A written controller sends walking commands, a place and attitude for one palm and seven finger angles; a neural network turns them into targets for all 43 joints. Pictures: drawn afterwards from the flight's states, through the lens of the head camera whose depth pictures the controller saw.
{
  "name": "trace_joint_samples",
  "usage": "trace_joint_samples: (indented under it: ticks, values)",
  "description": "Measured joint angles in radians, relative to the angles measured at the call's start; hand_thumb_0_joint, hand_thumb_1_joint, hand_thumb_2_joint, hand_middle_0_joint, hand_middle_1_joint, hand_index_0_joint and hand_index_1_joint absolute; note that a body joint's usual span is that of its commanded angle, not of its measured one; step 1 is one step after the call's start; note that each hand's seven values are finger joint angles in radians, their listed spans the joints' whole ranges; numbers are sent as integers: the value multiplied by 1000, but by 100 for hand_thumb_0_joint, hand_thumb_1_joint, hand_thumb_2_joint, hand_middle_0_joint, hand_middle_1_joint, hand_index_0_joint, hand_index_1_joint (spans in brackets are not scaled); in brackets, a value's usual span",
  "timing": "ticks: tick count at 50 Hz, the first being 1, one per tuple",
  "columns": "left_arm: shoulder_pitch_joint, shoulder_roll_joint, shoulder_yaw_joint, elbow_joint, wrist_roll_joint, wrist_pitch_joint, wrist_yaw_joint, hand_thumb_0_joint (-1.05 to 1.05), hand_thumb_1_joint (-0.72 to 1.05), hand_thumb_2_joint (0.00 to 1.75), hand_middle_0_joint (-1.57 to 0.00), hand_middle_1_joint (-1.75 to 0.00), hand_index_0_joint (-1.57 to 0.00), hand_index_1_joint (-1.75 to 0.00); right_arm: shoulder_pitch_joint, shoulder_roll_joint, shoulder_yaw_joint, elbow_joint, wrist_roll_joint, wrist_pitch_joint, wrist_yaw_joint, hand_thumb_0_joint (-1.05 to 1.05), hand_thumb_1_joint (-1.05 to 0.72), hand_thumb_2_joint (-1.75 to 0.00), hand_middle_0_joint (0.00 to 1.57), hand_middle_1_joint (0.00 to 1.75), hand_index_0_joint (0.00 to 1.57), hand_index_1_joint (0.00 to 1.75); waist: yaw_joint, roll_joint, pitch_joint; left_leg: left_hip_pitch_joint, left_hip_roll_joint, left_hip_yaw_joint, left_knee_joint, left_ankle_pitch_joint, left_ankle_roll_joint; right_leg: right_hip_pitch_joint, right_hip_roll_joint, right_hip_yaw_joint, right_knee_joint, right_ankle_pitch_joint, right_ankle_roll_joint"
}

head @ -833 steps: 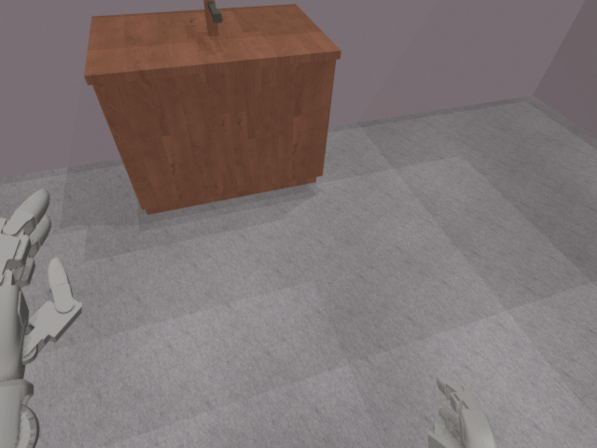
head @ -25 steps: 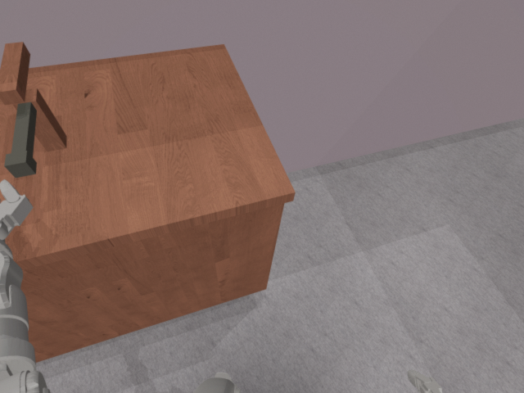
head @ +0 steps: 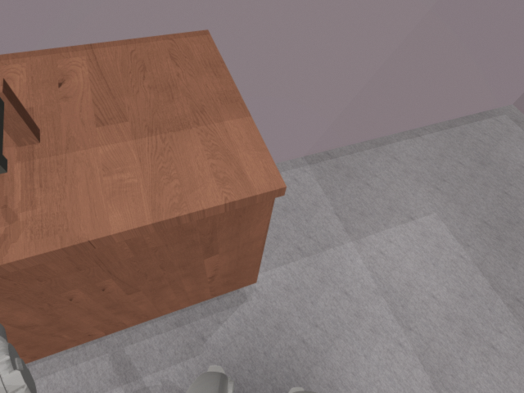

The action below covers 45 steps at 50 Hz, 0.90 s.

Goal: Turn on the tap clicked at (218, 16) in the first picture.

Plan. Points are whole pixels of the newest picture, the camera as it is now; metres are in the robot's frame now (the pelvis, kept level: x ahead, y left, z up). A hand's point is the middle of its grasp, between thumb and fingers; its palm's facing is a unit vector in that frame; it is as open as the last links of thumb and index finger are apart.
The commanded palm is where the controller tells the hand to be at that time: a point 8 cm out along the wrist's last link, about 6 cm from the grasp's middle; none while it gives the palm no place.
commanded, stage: reach beside the lever's end, fingers flat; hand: left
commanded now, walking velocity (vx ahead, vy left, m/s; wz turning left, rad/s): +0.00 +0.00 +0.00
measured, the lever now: out of the picture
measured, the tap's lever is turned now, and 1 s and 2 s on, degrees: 1 1 24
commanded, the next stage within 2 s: push the lever round in 0.16 s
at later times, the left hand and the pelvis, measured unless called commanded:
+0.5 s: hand out of the picture +0.36 +0.38 +0.07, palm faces +0.56 -0.82 -0.11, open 7.8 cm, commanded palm +0.32 +0.40 +0.07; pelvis +0.00 +0.00 +0.00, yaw +0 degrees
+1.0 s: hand (8, 202) +0.36 +0.36 +0.06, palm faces +0.56 -0.82 -0.09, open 7.8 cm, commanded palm +0.32 +0.39 +0.07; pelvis +0.00 -0.01 +0.00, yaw +0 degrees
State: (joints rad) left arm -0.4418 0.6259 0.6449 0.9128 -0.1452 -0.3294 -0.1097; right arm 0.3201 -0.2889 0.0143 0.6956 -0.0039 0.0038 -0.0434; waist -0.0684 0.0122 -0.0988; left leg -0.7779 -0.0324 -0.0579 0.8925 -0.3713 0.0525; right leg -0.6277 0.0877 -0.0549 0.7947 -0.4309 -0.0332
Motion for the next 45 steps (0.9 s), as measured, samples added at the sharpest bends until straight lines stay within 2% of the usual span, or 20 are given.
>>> trace_joint_samples:
  ticks: [2,5,9,13,15,21,25,29,35,39,45]
  values:
    - [8,-1,-1,17,-9,20,-8,1,90,90,-15,-15,-15,-15,4,0,2,-8,6,5,-2,0,-90,-90,20,30,21,30,0,0,-5,5,0,4,-6,1,2,2,-1,4,-2,0,1]
    - [25,-13,7,15,2,34,8,1,90,90,-15,-15,-16,-15,5,1,2,-22,7,8,0,0,-90,-90,20,30,21,30,1,-1,-2,7,0,7,-8,1,2,3,-2,7,-1,0,1]
    - [55,-48,26,-47,23,-3,53,2,90,90,-15,-15,-16,-15,-3,6,-2,-26,-4,8,9,0,-90,-90,20,30,21,30,5,-4,7,3,0,7,0,-2,0,-2,-1,6,8,-4,0]
    - [58,-68,25,-93,18,-45,68,2,90,90,-15,-15,-15,-15,-17,14,-2,-8,-7,10,12,0,-90,-90,20,30,21,30,9,-8,8,2,-1,0,11,-8,-3,0,0,-1,17,-11,-3]
    - [58,-61,19,-90,9,-36,53,2,90,90,-15,-15,-15,-15,-23,18,1,-4,-2,12,7,0,-90,-90,20,30,21,30,9,-8,3,7,0,-1,10,-9,-4,5,0,-1,15,-12,-4]
    - [46,-39,-9,-45,-5,48,13,2,90,90,-15,-15,-15,-15,-23,19,9,-21,14,5,-10,0,-90,-90,20,30,21,30,10,-3,-1,27,-1,-3,-10,-3,-4,26,0,-2,-7,-5,-5]
    - [68,-66,-15,-94,4,25,44,2,90,90,-15,-15,-15,-15,-24,15,2,-27,6,-3,-2,0,-90,-90,20,30,21,30,14,1,0,33,0,0,-16,0,-5,30,0,1,-12,-2,-5]
    - [71,-82,-14,-101,-6,-1,62,2,90,90,-15,-15,-16,-15,-28,16,-1,-19,7,0,4,0,-90,-90,20,30,21,30,16,-2,-3,29,0,3,-8,-5,-5,23,-1,4,2,-9,-6]
    - [76,-96,-25,-105,-1,31,61,2,90,90,-15,-15,-15,-15,-25,17,-1,-17,12,5,-2,0,-90,-90,20,30,21,30,16,-4,2,33,0,1,-7,-5,-7,28,0,1,3,-9,-8]
    - [96,-117,-25,-146,7,14,83,2,90,90,-15,-15,-15,-15,-24,18,-4,-12,5,4,1,0,-90,-90,20,30,21,30,14,-1,0,41,2,3,-10,-4,-8,35,2,4,-1,-7,-8]
    - [83,-102,-28,-121,-7,15,84,1,89,90,-15,-15,-16,-15,-24,24,-1,-8,13,6,-2,0,-90,-90,20,30,21,30,11,-5,-5,41,3,5,-7,-5,-8,33,2,5,8,-9,-9]
